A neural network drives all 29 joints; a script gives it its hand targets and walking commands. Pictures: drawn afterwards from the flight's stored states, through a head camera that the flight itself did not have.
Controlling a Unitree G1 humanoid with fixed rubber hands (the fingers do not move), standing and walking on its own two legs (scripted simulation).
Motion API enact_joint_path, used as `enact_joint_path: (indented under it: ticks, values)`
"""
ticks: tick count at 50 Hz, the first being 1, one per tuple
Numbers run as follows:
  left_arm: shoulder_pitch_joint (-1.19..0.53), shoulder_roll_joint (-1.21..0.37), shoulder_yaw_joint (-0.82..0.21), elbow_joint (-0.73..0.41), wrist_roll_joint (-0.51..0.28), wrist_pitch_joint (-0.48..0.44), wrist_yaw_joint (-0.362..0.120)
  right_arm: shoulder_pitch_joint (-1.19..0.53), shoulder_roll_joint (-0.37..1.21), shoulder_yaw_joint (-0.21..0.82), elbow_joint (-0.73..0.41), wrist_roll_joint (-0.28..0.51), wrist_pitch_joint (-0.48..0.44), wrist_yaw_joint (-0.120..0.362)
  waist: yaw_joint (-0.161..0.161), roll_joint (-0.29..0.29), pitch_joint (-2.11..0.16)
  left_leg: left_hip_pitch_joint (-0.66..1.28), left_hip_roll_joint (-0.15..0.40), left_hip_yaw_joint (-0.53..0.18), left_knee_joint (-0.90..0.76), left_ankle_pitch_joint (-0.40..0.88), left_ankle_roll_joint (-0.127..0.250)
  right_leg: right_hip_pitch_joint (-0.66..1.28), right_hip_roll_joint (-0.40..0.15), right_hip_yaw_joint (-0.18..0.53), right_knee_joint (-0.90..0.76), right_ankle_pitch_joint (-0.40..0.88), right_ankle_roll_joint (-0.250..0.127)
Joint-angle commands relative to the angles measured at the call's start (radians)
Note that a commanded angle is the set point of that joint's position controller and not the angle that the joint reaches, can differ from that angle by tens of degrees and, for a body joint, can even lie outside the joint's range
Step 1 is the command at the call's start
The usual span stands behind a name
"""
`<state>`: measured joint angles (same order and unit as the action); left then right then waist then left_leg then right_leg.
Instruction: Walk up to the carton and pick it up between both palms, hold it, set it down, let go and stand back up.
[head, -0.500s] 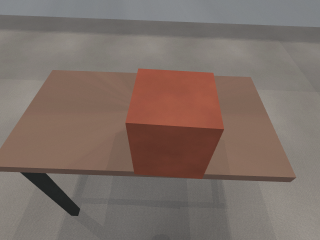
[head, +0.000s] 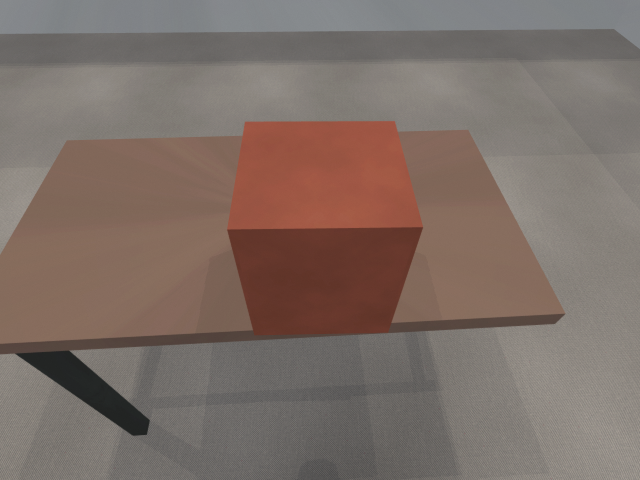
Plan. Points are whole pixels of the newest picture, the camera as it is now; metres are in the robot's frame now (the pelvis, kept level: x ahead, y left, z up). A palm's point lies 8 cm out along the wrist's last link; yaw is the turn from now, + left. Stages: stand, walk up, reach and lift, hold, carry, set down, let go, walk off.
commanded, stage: walk up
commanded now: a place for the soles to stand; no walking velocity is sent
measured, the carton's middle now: (321, 233) +0.44 -0.01 +0.04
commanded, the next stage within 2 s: reach and lift in 1.84 s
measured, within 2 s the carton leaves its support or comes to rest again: neither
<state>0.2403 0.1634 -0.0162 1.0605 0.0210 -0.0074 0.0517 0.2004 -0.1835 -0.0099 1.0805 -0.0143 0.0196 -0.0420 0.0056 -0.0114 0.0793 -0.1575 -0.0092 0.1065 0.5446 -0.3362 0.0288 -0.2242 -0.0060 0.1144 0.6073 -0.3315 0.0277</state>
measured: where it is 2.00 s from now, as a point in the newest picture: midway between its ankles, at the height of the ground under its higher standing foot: outside the picture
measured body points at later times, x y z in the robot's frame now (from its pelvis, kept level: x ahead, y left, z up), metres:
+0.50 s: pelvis -0.02 +0.00 -0.01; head +0.00 -0.02 +0.44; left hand +0.04 +0.24 -0.15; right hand -0.01 -0.25 -0.17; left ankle -0.02 +0.10 -0.73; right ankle +0.00 -0.14 -0.73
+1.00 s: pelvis -0.02 +0.01 -0.01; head +0.01 -0.01 +0.44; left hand +0.07 +0.25 -0.14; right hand -0.02 -0.25 -0.16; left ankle -0.02 +0.10 -0.73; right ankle +0.00 -0.14 -0.73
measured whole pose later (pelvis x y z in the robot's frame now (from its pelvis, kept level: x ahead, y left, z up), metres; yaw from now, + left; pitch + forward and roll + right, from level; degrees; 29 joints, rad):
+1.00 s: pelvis -0.02 +0.01 -0.01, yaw -10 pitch -1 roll +2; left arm 0.27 0.21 -0.03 0.91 0.02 0.01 0.04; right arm 0.23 -0.25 0.01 0.97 -0.01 0.01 -0.02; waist -0.01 -0.01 0.09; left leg -0.22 -0.01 0.21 0.58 -0.34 0.05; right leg -0.37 0.05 0.25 0.69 -0.29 0.03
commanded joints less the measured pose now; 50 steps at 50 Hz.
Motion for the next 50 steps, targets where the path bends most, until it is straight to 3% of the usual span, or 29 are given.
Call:
enact_joint_path:
  ticks: [1, 12, 22, 25, 30, 32, 35, 38, 40, 42, 44, 45, 46, 47, 48, 50]
  values:
    - [0.067, 0.136, 0.016, -0.059, -0.003, -0.015, 0.005, 0.042, -0.151, -0.021, -0.055, 0.001, -0.006, -0.001, -0.002, -0.002, -0.003, -0.001, 0.125, -0.117, -0.148, 0.143, 0.051, -0.08, -0.046, 0.055, -0.064, 0.282, -0.061]
    - [0.072, 0.161, 0.018, -0.108, -0.006, -0.02, 0.003, 0.033, -0.178, -0.019, -0.086, -0.003, 0.006, 0.005, -0.008, -0.026, -0.024, -0.009, 0.139, -0.079, -0.137, 0.03, 0.062, -0.128, -0.032, 0.099, -0.033, 0.253, -0.065]
    - [0.066, 0.198, 0.026, -0.153, -0.007, -0.02, 0.0, 0.071, -0.183, -0.011, -0.106, -0.007, 0.008, 0.011, -0.024, -0.075, -0.033, 0.033, 0.12, -0.051, -0.082, 0.011, 0.05, -0.222, -0.045, 0.202, -0.075, 0.19, -0.085]
    - [0.067, 0.195, 0.024, -0.166, -0.008, -0.019, -0.001, 0.08, -0.196, -0.013, -0.11, -0.005, 0.004, 0.012, -0.022, -0.06, -0.048, 0.039, 0.144, -0.059, -0.102, 0.019, 0.062, -0.221, -0.024, 0.174, -0.034, 0.201, -0.077]
    - [0.098, 0.175, 0.024, -0.187, -0.005, -0.017, 0.001, 0.047, -0.238, -0.022, -0.124, -0.006, 0.008, 0.011, -0.001, 0.018, -0.051, -0.028, 0.25, -0.085, -0.171, 0.009, 0.125, -0.164, 0.021, 0.045, 0.116, 0.189, -0.051]
    - [0.112, 0.176, 0.026, -0.195, -0.006, -0.018, 0.001, 0.02, -0.24, -0.021, -0.136, -0.008, 0.013, 0.013, 0.009, 0.032, -0.033, -0.059, 0.25, -0.061, -0.154, 0.008, 0.124, -0.154, 0.011, 0.046, 0.109, 0.193, -0.054]
    - [0.112, 0.204, 0.032, -0.203, -0.01, -0.02, -0.002, 0.0, -0.219, -0.013, -0.153, -0.011, 0.024, 0.02, 0.006, -0.007, 0.011, -0.075, 0.164, 0.0, -0.064, -0.016, 0.071, -0.186, -0.018, 0.143, 0.012, 0.254, -0.077]
    - [0.081, 0.268, 0.05, -0.215, -0.011, -0.019, -0.001, 0.052, -0.172, 0.0, -0.161, -0.013, 0.029, 0.027, -0.025, -0.126, 0.036, -0.039, 0.047, -0.019, 0.077, -0.083, 0.013, -0.291, -0.101, 0.428, -0.194, 0.097, -0.156]
    - [0.059, 0.276, 0.053, -0.223, -0.007, -0.014, 0.001, 0.088, -0.172, -0.001, -0.157, -0.011, 0.02, 0.026, -0.033, -0.158, 0.034, -0.031, 0.02, -0.049, 0.068, -0.129, 0.003, -0.281, -0.112, 0.501, -0.266, 0.038, -0.18]
    - [0.038, 0.263, 0.046, -0.229, -0.003, -0.011, 0.0, 0.122, -0.182, -0.003, -0.152, -0.007, 0.002, 0.025, -0.046, -0.173, -0.02, 0.035, 0.044, -0.059, 0.005, -0.065, 0.014, -0.263, -0.082, 0.436, -0.234, 0.1, -0.148]
    - [-0.022, 0.224, 0.03, -0.239, -0.005, -0.007, -0.004, 0.172, -0.194, -0.002, -0.132, 0.006, -0.017, 0.023, -0.074, -0.171, -0.1, 0.116, 0.116, -0.08, -0.08, 0.06, 0.041, -0.247, -0.029, 0.287, -0.117, 0.17, -0.09]
    - [-0.022, 0.193, 0.022, -0.239, -0.005, -0.007, -0.007, 0.18, -0.216, -0.008, -0.124, 0.011, -0.024, 0.02, -0.071, -0.125, -0.13, 0.121, 0.177, -0.127, -0.138, 0.113, 0.063, -0.218, 0.018, 0.2, -0.006, 0.199, -0.058]
    - [0.025, 0.163, 0.016, -0.233, -0.005, -0.008, -0.007, 0.159, -0.249, -0.018, -0.123, 0.01, -0.025, 0.016, -0.044, -0.054, -0.146, 0.122, 0.257, -0.188, -0.187, 0.166, 0.1, -0.199, 0.067, 0.103, 0.11, 0.185, -0.033]
    - [0.067, 0.162, 0.018, -0.227, 0.001, -0.006, -0.003, 0.121, -0.268, -0.024, -0.134, 0.001, -0.022, 0.011, -0.018, -0.022, -0.139, 0.135, 0.318, -0.208, -0.187, 0.242, 0.135, -0.21, 0.066, 0.043, 0.141, 0.106, -0.022]
    - [0.083, 0.158, 0.018, -0.224, 0.004, -0.006, -0.002, 0.092, -0.273, -0.025, -0.144, -0.003, -0.018, 0.009, -0.008, 0.009, -0.141, 0.137, 0.344, -0.2, -0.169, 0.303, 0.158, -0.212, 0.049, 0.022, 0.146, 0.061, -0.023]
    - [0.082, 0.153, 0.016, -0.225, 0.0, -0.009, -0.001, 0.044, -0.256, -0.019, -0.167, -0.006, -0.01, 0.011, 0.001, 0.076, -0.112, 0.054, 0.335, -0.139, -0.167, 0.308, 0.164, -0.175, 0.024, 0.019, 0.137, 0.065, -0.037]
